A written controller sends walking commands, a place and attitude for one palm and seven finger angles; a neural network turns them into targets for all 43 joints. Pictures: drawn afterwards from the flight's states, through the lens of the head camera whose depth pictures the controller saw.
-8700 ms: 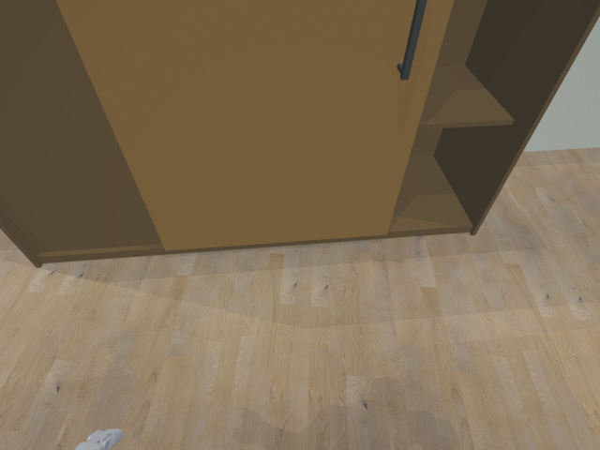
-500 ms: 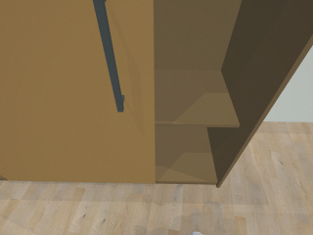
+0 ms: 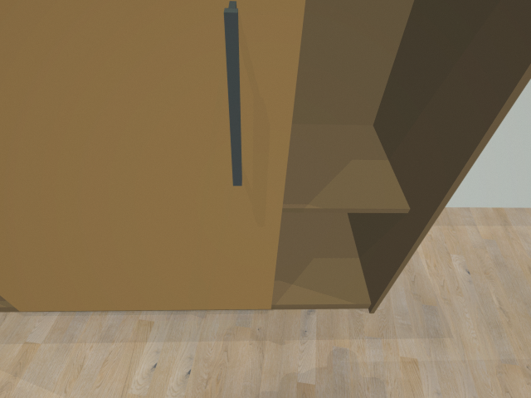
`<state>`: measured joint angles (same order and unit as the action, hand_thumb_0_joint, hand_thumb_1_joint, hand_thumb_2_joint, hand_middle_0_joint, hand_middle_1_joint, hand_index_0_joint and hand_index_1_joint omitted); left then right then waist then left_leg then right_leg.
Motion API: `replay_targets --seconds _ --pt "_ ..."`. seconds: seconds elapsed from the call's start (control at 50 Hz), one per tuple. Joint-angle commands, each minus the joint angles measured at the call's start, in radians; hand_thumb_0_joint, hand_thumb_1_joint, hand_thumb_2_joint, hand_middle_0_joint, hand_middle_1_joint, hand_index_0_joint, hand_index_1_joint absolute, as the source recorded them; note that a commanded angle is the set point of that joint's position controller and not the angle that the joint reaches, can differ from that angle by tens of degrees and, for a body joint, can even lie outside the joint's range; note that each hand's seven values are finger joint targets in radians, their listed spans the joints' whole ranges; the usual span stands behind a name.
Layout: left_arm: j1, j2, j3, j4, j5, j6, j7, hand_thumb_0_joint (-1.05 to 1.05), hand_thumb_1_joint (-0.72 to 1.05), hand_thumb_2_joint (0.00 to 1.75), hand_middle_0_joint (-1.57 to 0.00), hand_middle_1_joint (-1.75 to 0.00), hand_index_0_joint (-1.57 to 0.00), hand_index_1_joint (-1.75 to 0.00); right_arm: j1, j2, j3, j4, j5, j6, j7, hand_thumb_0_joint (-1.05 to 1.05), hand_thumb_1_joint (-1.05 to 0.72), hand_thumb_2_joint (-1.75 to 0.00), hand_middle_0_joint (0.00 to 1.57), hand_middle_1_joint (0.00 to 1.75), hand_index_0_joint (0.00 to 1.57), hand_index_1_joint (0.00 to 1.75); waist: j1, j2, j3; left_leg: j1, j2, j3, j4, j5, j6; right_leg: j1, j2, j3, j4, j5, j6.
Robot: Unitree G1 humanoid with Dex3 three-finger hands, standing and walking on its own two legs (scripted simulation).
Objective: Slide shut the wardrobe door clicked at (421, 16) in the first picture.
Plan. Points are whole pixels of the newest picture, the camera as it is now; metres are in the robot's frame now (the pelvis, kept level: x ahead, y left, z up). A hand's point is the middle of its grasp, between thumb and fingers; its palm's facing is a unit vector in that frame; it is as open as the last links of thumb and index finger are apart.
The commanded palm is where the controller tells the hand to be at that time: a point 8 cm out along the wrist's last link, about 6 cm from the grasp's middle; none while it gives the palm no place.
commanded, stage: come to a stop and stand still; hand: left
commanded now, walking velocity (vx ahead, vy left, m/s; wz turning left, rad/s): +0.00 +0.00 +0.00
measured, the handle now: (235, 108) +0.54 +0.09 +0.17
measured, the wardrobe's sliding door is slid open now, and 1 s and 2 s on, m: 0.40 0.40 0.40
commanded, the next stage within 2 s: look again from close up in 1.14 s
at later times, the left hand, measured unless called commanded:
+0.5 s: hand out of the picture -0.03 +0.15 -0.17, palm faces +0.04 -0.98 -0.19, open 7.4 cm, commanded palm none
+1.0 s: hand out of the picture +0.03 +0.12 -0.17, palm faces +0.03 -0.98 -0.19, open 7.4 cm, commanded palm none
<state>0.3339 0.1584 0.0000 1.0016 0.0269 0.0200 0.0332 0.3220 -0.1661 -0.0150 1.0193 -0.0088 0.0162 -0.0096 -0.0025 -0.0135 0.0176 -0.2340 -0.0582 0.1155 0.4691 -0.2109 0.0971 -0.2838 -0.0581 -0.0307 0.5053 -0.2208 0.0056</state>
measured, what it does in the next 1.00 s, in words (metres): shifts its weight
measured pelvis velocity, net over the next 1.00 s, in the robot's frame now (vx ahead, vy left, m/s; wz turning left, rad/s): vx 0.04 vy -0.04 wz -0.01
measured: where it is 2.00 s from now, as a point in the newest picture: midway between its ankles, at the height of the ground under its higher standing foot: outside the picture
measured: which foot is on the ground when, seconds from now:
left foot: down 0.00-1.00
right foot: down 0.00-1.00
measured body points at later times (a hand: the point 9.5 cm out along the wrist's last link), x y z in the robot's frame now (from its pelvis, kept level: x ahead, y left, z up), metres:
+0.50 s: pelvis +0.01 -0.01 +0.00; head +0.00 -0.02 +0.45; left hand -0.03 +0.20 -0.15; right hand +0.01 -0.22 -0.16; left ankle +0.03 +0.05 -0.74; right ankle +0.06 -0.15 -0.74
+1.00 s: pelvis +0.04 -0.04 +0.01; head +0.04 -0.05 +0.46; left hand +0.03 +0.17 -0.15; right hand +0.02 -0.25 -0.16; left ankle +0.03 +0.05 -0.74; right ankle +0.06 -0.15 -0.74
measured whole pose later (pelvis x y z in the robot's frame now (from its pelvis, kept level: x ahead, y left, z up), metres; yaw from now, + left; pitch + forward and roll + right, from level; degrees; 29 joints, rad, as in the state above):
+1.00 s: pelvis +0.04 -0.04 +0.01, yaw -1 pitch -1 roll +0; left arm 0.33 0.11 -0.01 1.11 0.01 -0.03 0.05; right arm 0.30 -0.12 0.01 1.16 0.00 -0.01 -0.02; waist -0.01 0.01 0.01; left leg -0.16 -0.01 0.10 0.41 -0.24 0.03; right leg -0.21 -0.01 -0.04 0.44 -0.21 -0.02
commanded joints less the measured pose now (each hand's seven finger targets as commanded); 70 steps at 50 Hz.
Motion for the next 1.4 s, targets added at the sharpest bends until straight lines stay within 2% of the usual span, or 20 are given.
replay_targets --seconds 0.0,0.04,0.18,0.22,0.32,0.48,0.52,0.58,0.64,0.74,0.84,0.9,0.98,1.0,1.08,1.14,1.28,1.34,1.38 --pt "0.077 0.074 0.026 -0.005 0.001 -0.012 0.006 0.0 0.9 0.9 -0.2 -0.3 -0.2 -0.3 -0.027 -0.133 -0.036 -0.036 -0.002 -0.029 -0.016 0.0 -0.9 -0.9 0.2 0.3 0.2 0.3 0.021 0.069 0.053 -0.121 0.228 -0.296 -0.31 -0.355 -0.044 0.045 -0.003 0.008 -0.011 -0.04 -0.012" --pt "0.079 0.066 0.025 0.01 0.0 -0.012 0.007 0.0 0.9 0.9 -0.2 -0.3 -0.2 -0.3 -0.018 -0.128 -0.036 -0.014 -0.002 -0.027 -0.018 0.0 -0.9 -0.9 0.2 0.3 0.2 0.3 0.017 0.082 0.068 -0.114 0.226 -0.288 -0.317 -0.358 -0.054 0.038 -0.006 0.009 -0.017 -0.034 -0.01" --pt "0.094 0.058 0.024 0.053 -0.001 -0.021 0.012 0.0 0.9 0.9 -0.2 -0.3 -0.2 -0.3 0.013 -0.105 -0.032 0.04 0.001 -0.028 -0.017 0.0 -0.9 -0.9 0.2 0.3 0.2 0.3 0.008 0.034 0.097 -0.098 0.213 -0.271 -0.31 -0.327 -0.064 0.036 -0.021 0.03 -0.067 -0.015 -0.014" --pt "0.105 0.05 0.022 0.062 0.0 -0.023 0.013 0.0 0.9 0.9 -0.2 -0.3 -0.2 -0.3 0.017 -0.104 -0.032 0.048 0.0 -0.029 -0.017 0.0 -0.9 -0.9 0.2 0.3 0.2 0.3 0.006 0.046 0.103 -0.099 0.21 -0.266 -0.312 -0.33 -0.068 0.028 -0.022 0.035 -0.068 -0.015 -0.013" --pt "0.122 0.043 0.019 0.079 0.001 -0.032 0.016 0.0 0.9 0.9 -0.2 -0.3 -0.2 -0.3 0.024 -0.09 -0.03 0.065 0.001 -0.025 -0.013 0.0 -0.9 -0.9 0.2 0.3 0.2 0.3 0.004 0.021 0.125 -0.107 0.191 -0.241 -0.285 -0.322 -0.06 0.01 -0.03 0.057 -0.1 -0.032 -0.015" --pt "0.122 0.037 0.014 0.088 -0.004 -0.048 0.018 0.0 0.9 0.9 -0.2 -0.3 -0.2 -0.3 0.043 -0.061 -0.019 0.083 0.003 -0.029 -0.013 0.0 -0.9 -0.9 0.2 0.3 0.2 0.3 -0.009 -0.007 0.09 -0.041 0.165 -0.198 -0.216 -0.205 -0.056 -0.018 -0.046 0.093 -0.145 -0.051 -0.024" --pt "0.121 0.029 0.014 0.09 -0.006 -0.051 0.019 0.0 0.9 0.9 -0.2 -0.3 -0.2 -0.3 0.045 -0.054 -0.014 0.086 0.002 -0.035 -0.015 0.0 -0.9 -0.9 0.2 0.3 0.2 0.3 -0.01 0.009 0.08 -0.021 0.162 -0.188 -0.204 -0.145 -0.058 -0.014 -0.051 0.101 -0.14 -0.009 -0.03" --pt "0.118 0.034 0.013 0.094 -0.007 -0.055 0.02 0.0 0.9 0.9 -0.2 -0.3 -0.2 -0.3 0.047 -0.048 -0.01 0.092 0.004 -0.037 -0.015 0.0 -0.9 -0.9 0.2 0.3 0.2 0.3 -0.009 -0.016 0.067 -0.011 0.158 -0.172 -0.182 -0.109 -0.059 0.004 -0.055 0.102 -0.149 0.001 -0.031" --pt "0.114 0.031 0.012 0.094 -0.011 -0.06 0.022 0.0 0.9 0.9 -0.2 -0.3 -0.2 -0.3 0.046 -0.037 -0.005 0.1 0.003 -0.042 -0.017 0.0 -0.9 -0.9 0.2 0.3 0.2 0.3 -0.01 -0.016 0.049 0.009 0.15 -0.153 -0.156 -0.028 -0.06 0.02 -0.065 0.118 -0.148 0.047 -0.038" --pt "0.104 0.034 0.012 0.095 -0.014 -0.062 0.024 0.0 0.9 0.9 -0.2 -0.3 -0.2 -0.3 0.043 -0.032 0.001 0.112 0.004 -0.045 -0.02 0.0 -0.9 -0.9 0.2 0.3 0.2 0.3 -0.005 -0.012 0.038 0.016 0.152 -0.142 -0.144 0.024 -0.063 0.055 -0.067 0.117 -0.144 0.103 -0.04" --pt "0.09 0.038 0.01 0.095 -0.016 -0.059 0.025 0.0 0.9 0.9 -0.2 -0.3 -0.2 -0.3 0.041 -0.032 0.005 0.121 0.003 -0.044 -0.021 0.0 -0.9 -0.9 0.2 0.3 0.2 0.3 -0.002 0.015 0.047 0.023 0.158 -0.139 -0.145 0.041 -0.066 0.07 -0.062 0.112 -0.142 0.132 -0.041" --pt "0.087 0.042 0.009 0.094 -0.015 -0.058 0.025 0.0 0.9 0.9 -0.2 -0.3 -0.2 -0.3 0.038 -0.033 0.004 0.122 0.004 -0.04 -0.021 0.0 -0.9 -0.9 0.2 0.3 0.2 0.3 -0.002 -0.006 0.068 0.018 0.155 -0.139 -0.145 0.021 -0.068 0.062 -0.062 0.119 -0.16 0.107 -0.041" --pt "0.075 0.049 0.01 0.09 -0.015 -0.058 0.025 0.0 0.9 0.9 -0.2 -0.3 -0.2 -0.3 0.044 -0.035 0.004 0.128 0.004 -0.037 -0.021 0.0 -0.9 -0.9 0.2 0.3 0.2 0.3 -0.003 -0.005 0.068 0.027 0.16 -0.138 -0.15 0.017 -0.069 0.068 -0.059 0.113 -0.17 0.095 -0.042" --pt "0.077 0.047 0.01 0.09 -0.015 -0.058 0.024 0.0 0.9 0.9 -0.2 -0.3 -0.2 -0.3 0.04 -0.038 0.006 0.128 0.003 -0.038 -0.021 0.0 -0.9 -0.9 0.2 0.3 0.2 0.3 -0.003 0.013 0.067 0.025 0.157 -0.139 -0.149 0.022 -0.069 0.068 -0.06 0.119 -0.169 0.1 -0.042" --pt "0.07 0.05 0.009 0.09 -0.016 -0.057 0.024 0.0 0.9 0.9 -0.2 -0.3 -0.2 -0.3 0.043 -0.038 0.007 0.13 0.004 -0.037 -0.021 0.0 -0.9 -0.9 0.2 0.3 0.2 0.3 -0.003 -0.014 0.069 0.032 0.163 -0.143 -0.155 0.021 -0.069 0.074 -0.057 0.105 -0.173 0.095 -0.04" --pt "0.072 0.051 0.01 0.091 -0.016 -0.057 0.023 0.0 0.9 0.9 -0.2 -0.3 -0.2 -0.3 0.044 -0.04 0.01 0.132 0.003 -0.038 -0.022 0.0 -0.9 -0.9 0.2 0.3 0.2 0.3 -0.002 0.01 0.063 0.04 0.162 -0.143 -0.157 0.036 -0.069 0.08 -0.057 0.109 -0.17 0.113 -0.041" --pt "0.072 0.048 0.01 0.096 -0.016 -0.055 0.022 0.0 0.9 0.9 -0.2 -0.3 -0.2 -0.3 0.046 -0.042 0.01 0.134 0.003 -0.037 -0.023 0.0 -0.9 -0.9 0.2 0.3 0.2 0.3 -0.003 0.004 0.067 0.048 0.164 -0.146 -0.162 0.036 -0.069 0.081 -0.054 0.099 -0.176 0.105 -0.039" --pt "0.075 0.046 0.01 0.098 -0.016 -0.055 0.021 0.0 0.9 0.9 -0.2 -0.3 -0.2 -0.3 0.049 -0.043 0.011 0.136 0.001 -0.039 -0.024 0.0 -0.9 -0.9 0.2 0.3 0.2 0.3 -0.003 0.028 0.06 0.051 0.165 -0.146 -0.166 0.045 -0.069 0.088 -0.054 0.098 -0.172 0.117 -0.04" --pt "0.074 0.046 0.01 0.102 -0.015 -0.053 0.02 0.0 0.9 0.9 -0.2 -0.3 -0.2 -0.3 0.046 -0.042 0.01 0.135 0.003 -0.037 -0.025 0.0 -0.9 -0.9 0.2 0.3 0.2 0.3 -0.003 0.013 0.071 0.051 0.169 -0.146 -0.171 0.03 -0.07 0.08 -0.05 0.094 -0.176 0.101 -0.038"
